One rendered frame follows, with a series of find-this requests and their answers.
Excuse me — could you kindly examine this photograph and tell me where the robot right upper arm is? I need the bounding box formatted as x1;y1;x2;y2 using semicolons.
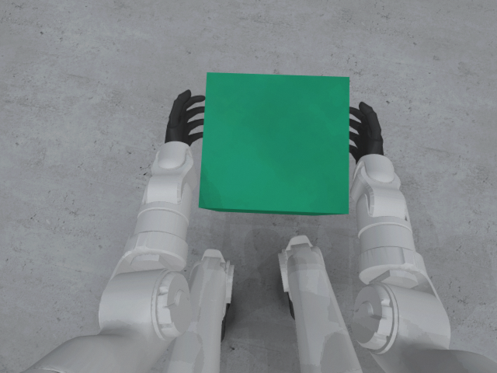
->
351;282;497;373

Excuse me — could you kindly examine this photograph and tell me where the left robot forearm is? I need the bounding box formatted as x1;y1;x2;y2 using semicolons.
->
99;141;197;325

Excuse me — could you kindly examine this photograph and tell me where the robot left upper arm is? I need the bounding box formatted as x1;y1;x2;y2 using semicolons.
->
20;268;193;373

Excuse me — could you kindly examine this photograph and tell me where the robot left hand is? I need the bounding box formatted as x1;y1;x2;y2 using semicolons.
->
165;89;205;146

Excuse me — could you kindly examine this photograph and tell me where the right robot forearm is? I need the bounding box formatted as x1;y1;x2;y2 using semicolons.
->
350;154;450;324

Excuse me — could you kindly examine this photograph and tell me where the right robot foot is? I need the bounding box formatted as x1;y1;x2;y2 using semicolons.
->
287;292;295;320

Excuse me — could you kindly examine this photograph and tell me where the robot right thigh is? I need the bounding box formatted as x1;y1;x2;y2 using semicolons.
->
278;243;363;373

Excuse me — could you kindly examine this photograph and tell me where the robot right hand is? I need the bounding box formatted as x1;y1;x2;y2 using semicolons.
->
349;102;384;164

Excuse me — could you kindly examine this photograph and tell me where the carton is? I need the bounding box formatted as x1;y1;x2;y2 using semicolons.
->
199;72;349;216

